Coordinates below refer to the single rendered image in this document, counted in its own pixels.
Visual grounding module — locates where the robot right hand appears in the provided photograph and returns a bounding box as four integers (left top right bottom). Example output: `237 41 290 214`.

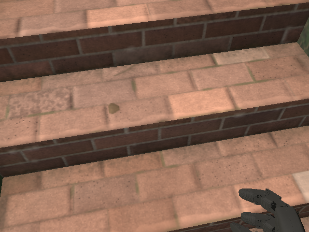
230 188 305 232

